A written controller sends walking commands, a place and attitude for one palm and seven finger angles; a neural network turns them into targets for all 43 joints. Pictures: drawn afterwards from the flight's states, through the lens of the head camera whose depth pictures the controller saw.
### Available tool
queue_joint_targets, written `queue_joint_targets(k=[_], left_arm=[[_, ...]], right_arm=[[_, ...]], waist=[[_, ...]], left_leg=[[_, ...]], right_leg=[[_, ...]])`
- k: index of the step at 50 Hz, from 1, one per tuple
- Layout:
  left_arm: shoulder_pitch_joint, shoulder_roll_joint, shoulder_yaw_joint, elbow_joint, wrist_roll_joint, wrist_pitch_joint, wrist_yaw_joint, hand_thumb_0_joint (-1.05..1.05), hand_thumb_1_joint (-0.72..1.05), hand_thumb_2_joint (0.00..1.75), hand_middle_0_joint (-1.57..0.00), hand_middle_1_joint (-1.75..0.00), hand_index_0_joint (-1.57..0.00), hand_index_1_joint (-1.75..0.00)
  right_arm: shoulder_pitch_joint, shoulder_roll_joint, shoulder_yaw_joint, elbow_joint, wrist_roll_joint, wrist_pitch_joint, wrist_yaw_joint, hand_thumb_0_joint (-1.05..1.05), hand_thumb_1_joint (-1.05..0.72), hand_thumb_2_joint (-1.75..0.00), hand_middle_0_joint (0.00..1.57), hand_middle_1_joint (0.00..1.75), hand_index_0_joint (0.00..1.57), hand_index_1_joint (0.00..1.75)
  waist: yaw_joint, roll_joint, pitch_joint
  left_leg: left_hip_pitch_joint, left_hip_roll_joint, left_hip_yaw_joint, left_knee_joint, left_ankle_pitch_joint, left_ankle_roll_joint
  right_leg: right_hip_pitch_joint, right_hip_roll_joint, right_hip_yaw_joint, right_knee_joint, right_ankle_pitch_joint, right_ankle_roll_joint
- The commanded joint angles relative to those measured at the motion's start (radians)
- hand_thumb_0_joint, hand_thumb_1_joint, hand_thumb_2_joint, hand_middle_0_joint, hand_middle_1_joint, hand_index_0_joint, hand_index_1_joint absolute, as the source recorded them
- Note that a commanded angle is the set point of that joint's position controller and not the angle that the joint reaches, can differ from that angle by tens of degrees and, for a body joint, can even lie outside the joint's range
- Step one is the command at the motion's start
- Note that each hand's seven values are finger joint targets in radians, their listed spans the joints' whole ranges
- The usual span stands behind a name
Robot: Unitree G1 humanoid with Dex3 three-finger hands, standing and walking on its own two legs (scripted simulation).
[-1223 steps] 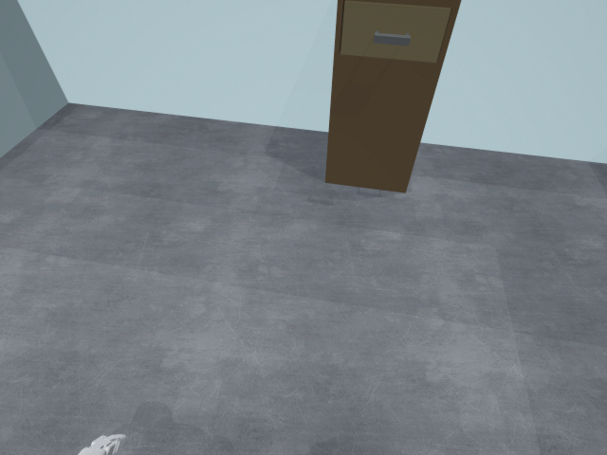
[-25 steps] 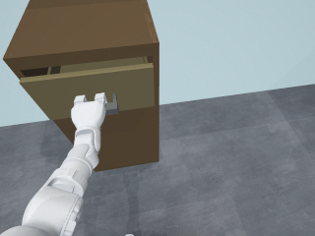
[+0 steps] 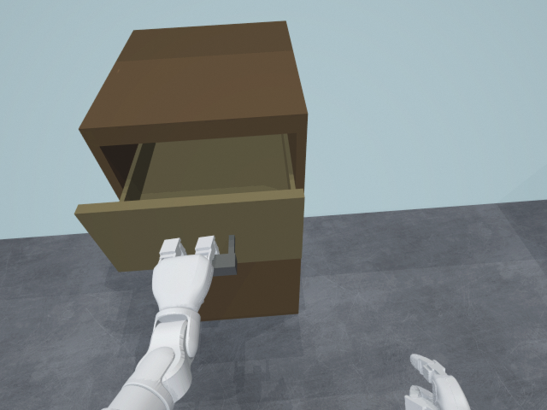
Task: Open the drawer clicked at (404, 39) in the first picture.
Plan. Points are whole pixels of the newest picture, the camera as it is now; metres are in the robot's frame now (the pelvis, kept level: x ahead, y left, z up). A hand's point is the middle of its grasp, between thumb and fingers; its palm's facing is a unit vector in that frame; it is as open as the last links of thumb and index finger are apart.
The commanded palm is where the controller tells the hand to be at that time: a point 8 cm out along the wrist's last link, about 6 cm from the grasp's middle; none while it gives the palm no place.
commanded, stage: pull the drawer open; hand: left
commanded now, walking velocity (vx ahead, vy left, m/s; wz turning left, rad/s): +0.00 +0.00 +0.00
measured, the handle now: (199, 254) +0.37 +0.15 +0.00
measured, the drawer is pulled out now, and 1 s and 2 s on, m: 0.16 0.30 0.28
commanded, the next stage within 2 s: open the thumb to release the handle in 0.94 s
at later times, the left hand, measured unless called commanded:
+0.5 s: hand (189, 362) +0.20 +0.14 -0.02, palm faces +0.00 -0.13 -0.99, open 6.2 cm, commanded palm +0.16 +0.14 +0.03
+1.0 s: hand (188, 385) +0.17 +0.13 -0.02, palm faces +0.03 -0.17 -0.99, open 6.3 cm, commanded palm +0.12 +0.14 +0.03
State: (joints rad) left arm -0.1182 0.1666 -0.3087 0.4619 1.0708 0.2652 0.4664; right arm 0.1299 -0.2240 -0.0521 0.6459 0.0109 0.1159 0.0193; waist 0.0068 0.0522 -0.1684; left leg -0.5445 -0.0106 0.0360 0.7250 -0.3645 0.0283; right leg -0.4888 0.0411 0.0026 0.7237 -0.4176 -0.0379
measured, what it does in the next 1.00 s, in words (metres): stands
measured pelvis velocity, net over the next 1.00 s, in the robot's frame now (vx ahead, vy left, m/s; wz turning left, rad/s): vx -0.02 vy -0.03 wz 0.00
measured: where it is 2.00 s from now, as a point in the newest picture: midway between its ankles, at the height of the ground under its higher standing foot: outside the picture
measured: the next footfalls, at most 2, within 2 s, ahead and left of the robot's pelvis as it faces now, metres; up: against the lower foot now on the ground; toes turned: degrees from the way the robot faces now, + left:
none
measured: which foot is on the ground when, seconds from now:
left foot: down 0.00-1.00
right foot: down 0.00-1.00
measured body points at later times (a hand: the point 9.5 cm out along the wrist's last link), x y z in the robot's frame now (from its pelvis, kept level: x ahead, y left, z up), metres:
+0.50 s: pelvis -0.02 -0.02 -0.01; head -0.01 -0.06 +0.44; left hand +0.20 +0.14 +0.03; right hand +0.18 -0.23 -0.11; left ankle -0.01 +0.10 -0.71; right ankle -0.04 -0.10 -0.71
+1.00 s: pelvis -0.02 -0.03 -0.02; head +0.00 -0.07 +0.43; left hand +0.17 +0.14 +0.03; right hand +0.20 -0.24 -0.11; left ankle -0.01 +0.10 -0.71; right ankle -0.04 -0.10 -0.71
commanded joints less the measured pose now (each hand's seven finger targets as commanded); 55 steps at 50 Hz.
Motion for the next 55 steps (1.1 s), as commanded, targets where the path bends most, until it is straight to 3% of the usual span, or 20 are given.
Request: queue_joint_targets(k=[1, 9, 12, 13, 16, 22, 23, 30, 32, 35, 39, 46, 47, 51, 52, 53, 55], left_arm=[[-0.159, 0.076, 0.055, -0.216, 0.003, 0.009, 0.022, 0.0, 0.9, 0.9, -0.4, -1.35, -0.4, -1.35], [0.003, 0.048, 0.007, -0.322, 0.006, -0.022, 0.004, 0.0, 0.9, 0.9, -0.4, -1.35, -0.4, -1.35], [0.071, 0.085, 0.041, -0.373, 0.013, -0.036, 0.008, 0.0, 0.9, 0.9, -0.4, -1.35, -0.4, -1.35], [0.095, 0.069, 0.022, -0.395, 0.017, -0.039, 0.01, 0.0, 0.9, 0.9, -0.4, -1.35, -0.4, -1.35], [0.163, 0.062, 0.012, -0.428, 0.015, -0.047, 0.009, 0.0, 0.9, 0.9, -0.4, -1.35, -0.4, -1.35], [0.28, 0.076, 0.016, -0.525, 0.016, -0.059, 0.019, 0.0, 0.9, 0.9, -0.4, -1.35, -0.4, -1.35], [0.299, 0.052, -0.013, -0.546, 0.015, -0.063, 0.019, 0.0, 0.9, 0.9, -0.4, -1.35, -0.4, -1.35], [0.485, 0.108, 0.042, -0.634, 0.019, -0.098, 0.033, 0.0, 0.9, 0.9, -0.4, -1.35, -0.4, -1.35], [0.554, 0.117, 0.054, -0.647, 0.016, -0.109, 0.035, 0.0, 0.9, 0.9, -0.4, -1.35, -0.4, -1.35], [0.603, 0.109, 0.05, -0.66, 0.02, -0.121, 0.035, 0.0, 0.9, 0.9, -0.4, -1.35, -0.4, -1.35], [0.611, 0.113, 0.054, -0.699, 0.032, -0.126, 0.045, 0.0, 0.9, 0.9, -0.4, -1.35, -0.4, -1.35], [0.608, 0.108, 0.053, -0.699, 0.041, -0.116, 0.059, 0.0, 0.9, 0.9, -0.4, -1.35, -0.4, -1.35], [0.601, 0.121, 0.071, -0.7, 0.039, -0.114, 0.063, 0.0, 0.9, 0.9, -0.4, -1.35, -0.4, -1.35], [0.649, 0.091, 0.036, -0.721, 0.042, -0.116, 0.069, 0.0, 0.9, 0.9, -0.4, -1.35, -0.4, -1.35], [0.392, 0.208, 0.153, -0.661, 0.062, -0.103, 0.086, 0.0, 0.9, 0.9, -0.4, -1.35, -0.4, -1.35], [0.365, 0.191, 0.156, -0.658, 0.073, -0.097, 0.098, 0.0, 0.83, 0.87, -0.4, -1.34, -0.4, -1.34], [0.404, 0.16, 0.134, -0.598, 0.078, -0.087, 0.108, 0.0, 0.69, 0.81, -0.38, -1.33, -0.38, -1.33]], right_arm=[[-0.082, -0.098, -0.024, -0.141, 0.003, -0.03, -0.009, 0.0, -0.9, -0.9, 0.2, 0.3, 0.2, 0.3], [-0.142, -0.081, -0.007, -0.179, -0.003, -0.034, -0.001, 0.0, -0.9, -0.9, 0.2, 0.3, 0.2, 0.3], [-0.163, -0.078, -0.005, -0.187, -0.007, -0.038, 0.0, 0.0, -0.9, -0.9, 0.2, 0.3, 0.2, 0.3], [-0.162, -0.073, -0.001, -0.191, -0.01, -0.041, 0.004, 0.0, -0.9, -0.9, 0.2, 0.3, 0.2, 0.3], [-0.172, -0.068, 0.0, -0.198, -0.01, -0.047, 0.01, 0.0, -0.9, -0.9, 0.2, 0.3, 0.2, 0.3], [-0.187, -0.069, 0.004, -0.211, -0.015, -0.057, 0.014, 0.0, -0.9, -0.9, 0.2, 0.3, 0.2, 0.3], [-0.186, -0.064, 0.006, -0.217, -0.017, -0.061, 0.017, 0.0, -0.9, -0.9, 0.2, 0.3, 0.2, 0.3], [-0.196, -0.062, 0.01, -0.228, -0.023, -0.077, 0.021, 0.0, -0.9, -0.9, 0.2, 0.3, 0.2, 0.3], [-0.199, -0.062, 0.012, -0.235, -0.024, -0.081, 0.024, 0.0, -0.9, -0.9, 0.2, 0.3, 0.2, 0.3], [-0.199, -0.059, 0.01, -0.243, -0.026, -0.087, 0.029, 0.0, -0.9, -0.9, 0.2, 0.3, 0.2, 0.3], [-0.194, -0.06, 0.01, -0.255, -0.032, -0.086, 0.038, 0.0, -0.9, -0.9, 0.2, 0.3, 0.2, 0.3], [-0.187, -0.063, 0.011, -0.257, -0.035, -0.088, 0.042, 0.0, -0.9, -0.9, 0.2, 0.3, 0.2, 0.3], [-0.183, -0.065, 0.01, -0.254, -0.035, -0.088, 0.04, 0.0, -0.9, -0.9, 0.2, 0.3, 0.2, 0.3], [-0.172, -0.062, 0.009, -0.257, -0.034, -0.093, 0.047, 0.0, -0.9, -0.9, 0.2, 0.3, 0.2, 0.3], [-0.175, -0.077, 0.013, -0.211, -0.035, -0.079, 0.02, 0.0, -0.9, -0.9, 0.2, 0.3, 0.2, 0.3], [-0.182, -0.069, 0.01, -0.214, -0.041, -0.08, 0.007, 0.0, -0.9, -0.9, 0.2, 0.3, 0.2, 0.3], [-0.183, -0.064, 0.013, -0.211, -0.038, -0.09, 0.002, 0.0, -0.9, -0.9, 0.2, 0.3, 0.2, 0.3]], waist=[[0.013, -0.083, -0.188], [0.035, -0.094, -0.149], [0.048, -0.095, -0.161], [0.051, -0.089, -0.163], [0.05, -0.111, -0.12], [0.055, -0.126, -0.114], [0.053, -0.135, -0.105], [0.071, -0.133, -0.082], [0.072, -0.139, -0.069], [0.081, -0.113, -0.046], [0.08, -0.078, -0.086], [0.065, -0.112, -0.092], [0.063, -0.117, -0.11], [0.067, -0.111, -0.148], [0.023, -0.136, -0.125], [0.047, -0.12, -0.136], [0.051, -0.098, -0.109]], left_leg=[[0.207, -0.025, -0.017, -0.044, 0.374, 0.004], [0.202, -0.031, -0.024, -0.043, 0.328, 0.003], [0.193, -0.036, -0.025, -0.039, 0.313, 0.001], [0.192, -0.036, -0.025, -0.037, 0.308, 0.001], [0.17, -0.037, -0.026, -0.034, 0.269, 0.002], [0.137, -0.043, -0.028, -0.021, 0.218, 0.003], [0.132, -0.043, -0.027, -0.018, 0.202, 0.005], [0.088, -0.052, -0.025, 0.005, 0.147, 0.004], [0.076, -0.053, -0.029, 0.015, 0.144, 0.002], [0.071, -0.053, -0.025, 0.024, 0.124, 0.003], [0.075, -0.05, -0.026, 0.043, 0.156, 0.001], [0.053, -0.047, -0.032, 0.065, 0.169, 0.002], [0.06, -0.045, -0.033, 0.066, 0.185, 0.001], [0.073, -0.043, -0.031, 0.079, 0.234, 0.001], [0.049, -0.041, -0.031, 0.085, 0.194, 0.002], [0.046, -0.045, -0.025, 0.08, 0.161, 0.002], [0.051, -0.045, -0.028, 0.079, 0.155, 0.0]], right_leg=[[0.076, 0.02, -0.005, -0.074, 0.464, -0.008], [0.078, 0.011, 0.006, -0.074, 0.442, -0.007], [0.1, 0.008, 0.027, -0.073, 0.459, -0.007], [0.093, 0.007, 0.022, -0.065, 0.444, -0.007], [0.077, 0.004, 0.03, -0.073, 0.42, -0.003], [0.075, -0.003, 0.054, -0.073, 0.382, -0.002], [0.065, -0.008, 0.052, -0.073, 0.365, 0.003], [0.051, -0.016, 0.091, -0.075, 0.324, 0.004], [0.05, -0.017, 0.103, -0.075, 0.342, 0.002], [0.014, -0.015, 0.104, -0.077, 0.272, 0.0], [0.008, -0.01, 0.103, -0.042, 0.326, -0.007], [-0.003, -0.011, 0.095, -0.011, 0.41, 0.002], [0.007, -0.006, 0.094, -0.005, 0.432, -0.001], [0.015, -0.007, 0.075, 0.03, 0.519, 0.003], [-0.02, -0.005, 0.079, 0.021, 0.481, 0.005], [-0.015, -0.009, 0.087, 0.012, 0.424, 0.008], [-0.041, -0.006, 0.073, 0.005, 0.389, 0.004]])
